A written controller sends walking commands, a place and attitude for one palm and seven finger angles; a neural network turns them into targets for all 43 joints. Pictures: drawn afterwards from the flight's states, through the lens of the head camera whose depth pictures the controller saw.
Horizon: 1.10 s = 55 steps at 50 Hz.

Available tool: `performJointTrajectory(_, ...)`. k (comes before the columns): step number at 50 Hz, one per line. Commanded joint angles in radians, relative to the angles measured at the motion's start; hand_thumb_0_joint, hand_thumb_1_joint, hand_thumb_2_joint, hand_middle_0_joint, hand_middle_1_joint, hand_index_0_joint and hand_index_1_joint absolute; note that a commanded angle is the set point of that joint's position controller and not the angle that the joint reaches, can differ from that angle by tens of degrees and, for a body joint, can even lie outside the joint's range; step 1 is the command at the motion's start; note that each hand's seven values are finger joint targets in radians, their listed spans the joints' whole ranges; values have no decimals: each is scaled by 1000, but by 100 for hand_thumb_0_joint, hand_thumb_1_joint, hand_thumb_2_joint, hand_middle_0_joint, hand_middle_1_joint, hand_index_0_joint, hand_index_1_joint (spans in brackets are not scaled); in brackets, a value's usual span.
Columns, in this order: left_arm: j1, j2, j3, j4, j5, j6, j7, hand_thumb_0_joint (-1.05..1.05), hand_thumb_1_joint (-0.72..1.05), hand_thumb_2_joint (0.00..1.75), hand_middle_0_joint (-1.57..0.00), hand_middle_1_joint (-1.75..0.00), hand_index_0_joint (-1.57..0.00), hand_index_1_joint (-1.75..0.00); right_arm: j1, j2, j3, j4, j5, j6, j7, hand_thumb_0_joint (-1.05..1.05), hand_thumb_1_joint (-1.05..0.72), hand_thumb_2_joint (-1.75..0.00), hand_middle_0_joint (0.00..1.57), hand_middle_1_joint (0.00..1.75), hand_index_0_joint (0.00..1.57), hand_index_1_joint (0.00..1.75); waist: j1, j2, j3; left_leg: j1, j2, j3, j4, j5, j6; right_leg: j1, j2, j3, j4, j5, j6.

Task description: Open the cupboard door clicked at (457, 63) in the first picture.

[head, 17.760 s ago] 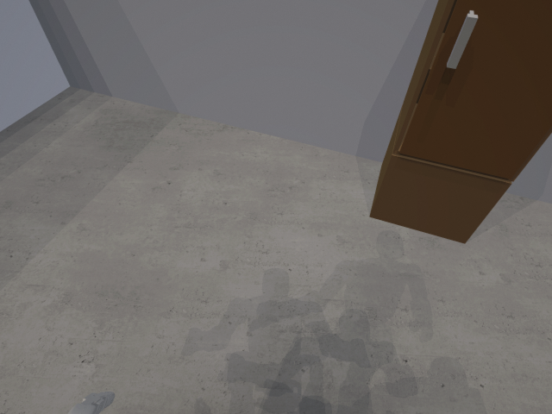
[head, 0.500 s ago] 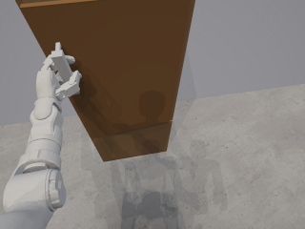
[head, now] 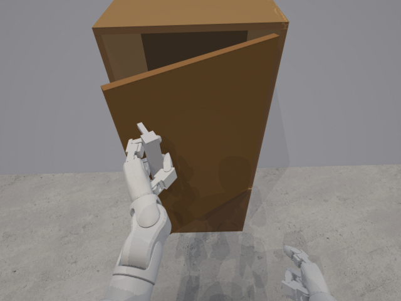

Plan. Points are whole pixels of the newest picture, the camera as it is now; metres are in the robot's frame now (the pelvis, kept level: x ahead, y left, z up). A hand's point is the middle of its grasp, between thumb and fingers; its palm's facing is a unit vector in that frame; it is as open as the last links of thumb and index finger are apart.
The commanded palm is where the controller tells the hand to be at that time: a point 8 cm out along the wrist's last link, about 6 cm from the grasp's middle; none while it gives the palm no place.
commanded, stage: pull the door open along its arc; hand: left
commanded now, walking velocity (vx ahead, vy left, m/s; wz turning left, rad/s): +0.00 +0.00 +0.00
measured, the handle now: (150, 154) +0.38 +0.13 +0.11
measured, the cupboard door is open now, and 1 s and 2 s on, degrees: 31 37 43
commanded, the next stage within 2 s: open thumb and fingers to let go in 0.30 s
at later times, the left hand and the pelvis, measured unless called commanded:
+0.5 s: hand (189, 185) +0.30 +0.04 +0.11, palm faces +0.39 -0.92 -0.04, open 6.4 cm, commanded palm +0.25 +0.08 +0.11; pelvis -0.01 -0.03 +0.00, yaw +2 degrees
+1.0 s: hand (177, 182) +0.31 +0.06 +0.11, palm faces +0.38 -0.92 -0.04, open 13.6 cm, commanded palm +0.26 +0.08 +0.11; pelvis -0.01 +0.00 +0.00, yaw +1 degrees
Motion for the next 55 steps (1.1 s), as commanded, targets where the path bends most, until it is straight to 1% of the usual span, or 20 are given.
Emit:
performJointTrajectory(1, -202, -44, -78, -277, 126, -9, 135, 0, 90, 90, -40, -135, -40, -135, -75, -90, -47, -108, -15, -6, -1, 0, -90, -90, 20, 30, 20, 30, 3, -92, -195, 165, -41, -12, -6, 367, 33, 48, -2, 5, -75, 513, 3)
performJointTrajectory(2, -170, -73, -118, -294, 137, -3, 136, 0, 90, 90, -40, -135, -40, -135, -82, -88, -49, -108, -17, -3, 1, 0, -90, -90, 20, 30, 20, 30, 1, -94, -202, 176, -39, -15, -1, 374, 34, 51, -1, 6, -76, 524, 0)
performJointTrajectory(6, -71, -145, -197, -366, 88, 10, 110, 0, 90, 90, -40, -135, -40, -135, -125, -71, -40, -120, -7, 1, -2, 0, -90, -90, 20, 30, 20, 30, 11, -136, -194, 191, -50, -20, -6, 338, 33, 101, -19, 16, -104, 592, 19)
performJointTrajectory(7, -46, -150, -209, -365, 78, 13, 102, 0, 90, 90, -40, -135, -40, -135, -133, -70, -37, -117, -4, 1, -4, 0, -90, -90, 20, 30, 20, 30, 12, -158, -171, 188, -50, -23, -8, 327, 33, 107, -22, 19, -119, 589, 21)
performJointTrajectory(9, -44, -159, -226, -399, 67, 14, 97, 0, 90, 90, -40, -135, -40, -135, -150, -66, -32, -112, -1, 0, -5, 0, -90, -90, 20, 30, 20, 30, 11, -142, -150, 195, -53, -26, -10, 309, 34, 104, -31, 28, -134, 575, 24)
performJointTrajectory(11, 16, -181, -250, -421, 68, 25, 97, 0, 90, 90, -40, -135, -40, -135, -164, -58, -27, -112, 0, -4, 3, 0, -90, -90, 20, 30, 20, 30, 22, -109, -140, 201, -56, -27, -5, 305, 32, 102, -34, 29, -139, 561, 19)
performJointTrajectory(14, 104, -170, -249, -477, 58, 48, 91, 0, 90, 90, -40, -135, -40, -135, -180, -52, -23, -116, 1, -4, 11, 0, -90, -90, 20, 30, 20, 30, 40, -128, -143, 199, -61, -28, -4, 301, 31, 126, -42, 33, -152, 561, 20)
performJointTrajectory(17, 12, -130, -197, -431, 49, 56, 111, 0, 90, 90, -40, -135, -40, -135, -197, -55, -18, -95, -1, -8, -1, 0, -90, -90, 20, 30, 20, 30, 39, -172, -91, 176, -69, -35, -7, 261, 31, 103, -47, 46, -184, 500, 27)
performJointTrajectory(19, -75, -100, -163, -379, 51, 51, 125, 0, 90, 90, -40, -135, -40, -135, -211, -58, -17, -78, -5, -9, -12, 0, -90, -90, 20, 30, 20, 30, 32, -168, -64, 172, -74, -38, -7, 231, 35, 67, -50, 59, -204, 417, 27)
performJointTrajectory(20, -172, -64, -126, -343, 49, 41, 134, 0, 90, 90, -40, -135, -40, -135, -214, -61, -14, -64, -5, -11, -19, 0, -90, -90, 20, 30, 20, 30, 22, -181, -36, 157, -78, -45, -10, 207, 38, 41, -52, 68, -215, 367, 31)
performJointTrajectory(23, -171, -74, -111, -298, 51, 28, 140, 0, 69, 81, -38, -133, -38, -133, -219, -56, -19, -55, -11, -15, -27, 0, -90, -90, 20, 30, 20, 30, 40, -172, -66, 163, -83, -46, -11, 202, 38, 53, -62, 89, -228, 335, 31)
performJointTrajectory(26, -137, -101, -139, -309, 65, 10, 124, 0, 48, 72, -37, -130, -37, -130, -183, -55, -24, -64, -16, -13, -28, 0, -90, -90, 20, 30, 20, 30, 39, -145, -145, 177, -80, -43, -19, 265, 39, 100, -59, 69, -168, 499, 31)
performJointTrajectory(29, -148, -109, -161, -297, 73, -7, 100, 0, 27, 63, -35, -128, -35, -128, -159, -61, -29, -70, -11, -7, -28, 0, -90, -90, 20, 30, 20, 30, 22, -156, -152, 181, -73, -43, -26, 285, 41, 96, -50, 48, -142, 548, 33)
performJointTrajectory(32, -172, -118, -188, -289, 80, -22, 86, 0, 6, 54, -34, -126, -34, -126, -143, -67, -33, -70, -8, -10, -30, 0, -90, -90, 20, 30, 20, 30, 5, -159, -140, 186, -70, -45, -18, 289, 45, 80, -46, 45, -141, 547, 33)
performJointTrajectory(37, -192, -120, -201, -300, 82, -31, 85, 0, -29, 39, -32, -122, -32, -122, -139, -67, -35, -75, -4, -10, -32, 0, -90, -90, 20, 30, 20, 30, 6, -127, -167, 199, -65, -43, -15, 305, 44, 72, -31, 25, -119, 515, 17)
performJointTrajectory(40, -214, -158, -229, -285, 83, -23, 99, 0, -50, 30, -30, -120, -30, -120, -145, -66, -33, -76, -4, -14, -28, 0, -90, -90, 20, 30, 20, 30, 4, -124, -166, 198, -63, -44, -12, 302, 44, 46, -20, 8, -105, 464, 8)
performJointTrajectory(42, -199, -151, -219, -259, 82, -17, 103, 0, -50, 30, -30, -120, -30, -120, -152, -68, -34, -75, -1, -12, -27, 0, -90, -90, 20, 30, 20, 30, 11, -131, -144, 193, -58, -46, -17, 294, 42, 36, -13, 2, -111, 422, 2)
performJointTrajectory(50, -265, -197, -250, -259, 90, 3, 129, 0, -50, 30, -23, -80, -23, -80, -159, -65, -34, -70, -3, -13, -13, 0, -90, -90, 20, 30, 20, 30, 14, -82, -183, 195, -48, -51, -17, 293, 36, 9, 3, -18, -78, 352, -15)
performJointTrajectory(52, -234, -197, -244, -243, 89, 12, 131, 0, -50, 30, -22, -70, -22, -70, -157, -65, -35, -71, -3, -12, -9, 0, -90, -90, 20, 30, 20, 30, 25, -100, -179, 186, -44, -55, -20, 297, 33, 18, 8, -23, -76, 350, -18)
performJointTrajectory(55, -285, -207, -247, -245, 86, 19, 142, 0, -50, 30, -19, -55, -19, -55, -165, -63, -33, -68, -5, -14, -7, 0, -90, -90, 20, 30, 20, 30, 18, -104, -174, 181, -45, -55, -16, 279, 33, 3, 9, -23, -77, 324, -17)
